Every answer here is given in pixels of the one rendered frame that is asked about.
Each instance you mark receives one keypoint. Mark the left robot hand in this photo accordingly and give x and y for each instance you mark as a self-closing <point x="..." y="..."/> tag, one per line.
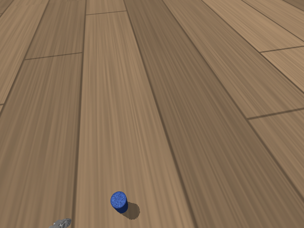
<point x="61" y="223"/>

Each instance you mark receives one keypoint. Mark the cup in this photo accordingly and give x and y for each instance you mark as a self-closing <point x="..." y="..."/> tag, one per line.
<point x="119" y="202"/>

